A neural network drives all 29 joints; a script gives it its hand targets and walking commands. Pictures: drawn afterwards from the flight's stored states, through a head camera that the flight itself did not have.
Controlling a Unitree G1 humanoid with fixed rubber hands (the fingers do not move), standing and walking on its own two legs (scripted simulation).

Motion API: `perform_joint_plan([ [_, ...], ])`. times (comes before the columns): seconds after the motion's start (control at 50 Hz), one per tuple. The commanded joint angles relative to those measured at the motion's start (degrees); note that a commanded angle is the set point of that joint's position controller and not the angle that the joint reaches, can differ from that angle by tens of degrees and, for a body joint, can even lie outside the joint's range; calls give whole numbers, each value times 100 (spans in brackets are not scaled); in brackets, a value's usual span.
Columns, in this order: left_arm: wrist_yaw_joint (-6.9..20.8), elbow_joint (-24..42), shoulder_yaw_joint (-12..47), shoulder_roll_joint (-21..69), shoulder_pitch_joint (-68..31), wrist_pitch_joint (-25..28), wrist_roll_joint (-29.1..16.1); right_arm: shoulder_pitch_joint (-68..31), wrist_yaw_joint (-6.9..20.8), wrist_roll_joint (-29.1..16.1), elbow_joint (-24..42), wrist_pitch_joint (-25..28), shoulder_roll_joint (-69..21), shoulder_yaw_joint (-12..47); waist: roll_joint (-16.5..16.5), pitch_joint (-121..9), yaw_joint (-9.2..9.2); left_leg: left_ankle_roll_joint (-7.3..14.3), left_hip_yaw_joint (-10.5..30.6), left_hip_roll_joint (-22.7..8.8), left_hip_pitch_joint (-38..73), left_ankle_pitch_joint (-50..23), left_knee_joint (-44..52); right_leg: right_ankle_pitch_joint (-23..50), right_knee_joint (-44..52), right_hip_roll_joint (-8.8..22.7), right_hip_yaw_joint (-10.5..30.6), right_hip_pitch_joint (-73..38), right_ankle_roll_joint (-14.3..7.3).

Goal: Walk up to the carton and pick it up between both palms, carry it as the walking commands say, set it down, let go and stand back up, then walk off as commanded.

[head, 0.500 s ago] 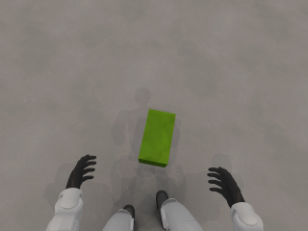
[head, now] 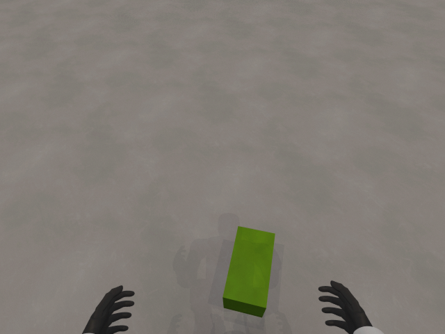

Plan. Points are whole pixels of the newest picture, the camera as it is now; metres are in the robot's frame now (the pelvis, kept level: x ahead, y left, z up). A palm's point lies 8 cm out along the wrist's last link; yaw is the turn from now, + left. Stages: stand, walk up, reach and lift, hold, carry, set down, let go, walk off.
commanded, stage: let go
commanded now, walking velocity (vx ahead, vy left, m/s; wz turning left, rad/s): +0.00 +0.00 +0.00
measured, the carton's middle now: (249, 270) +0.45 -0.09 -0.69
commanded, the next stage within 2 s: stand in 0.16 s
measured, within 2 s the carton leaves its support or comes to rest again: neither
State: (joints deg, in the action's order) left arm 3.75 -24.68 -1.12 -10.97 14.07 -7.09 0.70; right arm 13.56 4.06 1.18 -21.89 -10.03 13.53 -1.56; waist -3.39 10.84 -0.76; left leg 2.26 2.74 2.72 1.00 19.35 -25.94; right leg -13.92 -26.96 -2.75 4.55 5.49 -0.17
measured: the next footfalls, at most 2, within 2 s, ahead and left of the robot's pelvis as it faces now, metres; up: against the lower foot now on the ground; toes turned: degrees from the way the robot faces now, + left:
none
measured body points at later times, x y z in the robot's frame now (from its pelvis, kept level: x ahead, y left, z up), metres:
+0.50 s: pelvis +0.05 -0.01 -0.02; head +0.01 -0.02 +0.43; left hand +0.13 +0.23 -0.14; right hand +0.11 -0.30 -0.13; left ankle -0.05 +0.10 -0.74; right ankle +0.02 -0.12 -0.74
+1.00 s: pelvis +0.05 +0.01 -0.03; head +0.02 +0.00 +0.42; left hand +0.15 +0.24 -0.15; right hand +0.03 -0.25 -0.17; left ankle -0.05 +0.10 -0.74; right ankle +0.02 -0.12 -0.74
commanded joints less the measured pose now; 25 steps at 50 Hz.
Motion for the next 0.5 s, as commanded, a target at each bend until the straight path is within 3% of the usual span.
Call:
perform_joint_plan([
  [0.0,-70,851,-274,-713,-242,301,15,-281,-217,-55,982,127,666,-198,383,-1193,101,-249,93,-255,-927,-2515,438,2525,-134,-99,-243,-1073,185],
  [0.04,-81,478,-119,-907,138,308,-1,-390,-330,-131,1003,-26,605,-168,499,-1121,115,-194,33,-256,-1230,-2217,415,2392,-213,-129,-161,-1167,99],
  [0.06,-134,907,-71,-878,-256,392,-17,-211,-389,-147,893,-83,532,-167,407,-1206,19,-204,77,-268,-1366,-2379,389,2646,-219,-125,-34,-1278,124],
  [0.08,-124,720,-221,-948,-350,390,-47,-416,-468,-109,791,-68,662,-354,641,-1136,-38,-201,33,-193,-1478,-2061,440,2793,-246,3,100,-1124,124],
  [0.1,-161,671,-52,-823,-72,415,31,-270,-516,-91,874,-86,687,-347,462,-1603,3,-252,45,-230,-1374,-2391,321,3064,-325,-13,45,-1324,88],
  [0.12,-219,568,-34,-768,-19,450,52,-428,-508,-36,780,-89,738,-410,369,-1572,-14,-281,-12,-252,-1246,-2375,315,2679,-275,-33,41,-1041,114],
  [0.14,-221,548,27,-780,14,460,-79,-248,-464,-202,656,-118,557,-222,18,-1478,-133,-266,18,-274,-1113,-2421,213,2250,-265,-126,26,-771,74],
  [0.16,-289,-480,-214,-875,811,752,14,-69,-487,275,-340,550,1219,-481,22,-2539,69,-234,-395,-420,-308,589,-474,1770,-395,560,556,572,170],
  [0.18,-383,-566,-241,-1247,822,816,118,193,-506,362,-444,748,1172,-456,247,-2047,58,-175,-203,-250,-617,826,-529,1342,-332,405,728,807,153],
  [0.2,-385,-584,-261,-1263,677,927,97,287,-554,334,-593,881,1056,-408,202,-2049,-3,-122,-220,-302,-584,957,-621,649,-59,420,751,1111,143],
  [0.24,-417,-674,-292,-1199,221,1073,179,81,-553,235,-531,1124,519,-208,733,-1674,-130,-119,109,-373,-1119,738,-690,159,136,496,1212,1654,-106],
  [0.26,-404,-769,-284,-1150,301,1079,139,104,-538,154,-635,1185,590,-221,567,-1561,-86,-56,242,-441,-1032,610,-644,273,247,397,1321,1962,-142],
  [0.3,-371,-899,-231,-1022,398,1146,95,-33,-597,140,-696,1295,855,-289,278,-1677,-138,-19,231,-575,-1045,128,-785,1126,-117,207,1143,1960,-207],
  [0.32,-393,-1064,-225,-868,548,1161,68,3,-600,136,-761,1288,846,-337,456,-1588,-18,-26,240,-658,-1067,-185,-817,1568,-212,171,979,1999,-282],
  [0.34,-388,-1112,-269,-970,553,1147,120,255,-637,110,-884,1297,951,-326,262,-1504,-96,-34,290,-717,-1151,-225,-744,1305,-309,115,1016,2050,-285],
  [0.36,-405,-1181,-273,-849,437,1165,90,307,-650,87,-937,1302,794,-328,464,-1509,-163,37,278,-789,-1218,-347,-716,1123,-278,152,896,2089,-283],
  [0.38,-370,-1224,-244,-863,435,1163,86,340,-616,54,-1019,1321,870,-299,408,-1636,-191,25,246,-800,-1255,-343,-846,1300,-344,153,962,1984,-282],
  [0.4,-355,-1261,-229,-746,613,1152,113,345,-640,86,-1051,1322,884,-269,297,-1509,-81,28,306,-850,-1132,-632,-675,1219,-385,161,932,2141,-337],
  [0.42,-330,-1355,-157,-730,779,1166,129,449,-673,97,-1207,1308,831,-283,-94,-1743,-118,-1,226,-877,-981,-747,-915,1227,-442,187,1031,2017,-298],
  [0.44,-361,-1341,-193,-680,639,1177,100,371,-674,70,-1230,1283,771,-278,-153,-1602,-94,12,255,-914,-1208,-1011,-718,960,-513,113,882,2061,-310],
  [0.46,-403,-1337,-267,-896,635,1168,99,450,-693,40,-1236,1274,861,-247,-182,-1542,-60,31,162,-905,-1186,-1267,-687,1012,-510,86,822,1978,-316],
  [0.48,-395,-1454,-222,-856,798,1199,91,520,-723,36,-1305,1274,909,-278,180,-1712,-97,59,106,-948,-1057,-1585,-789,1267,-698,134,691,2016,-328],
])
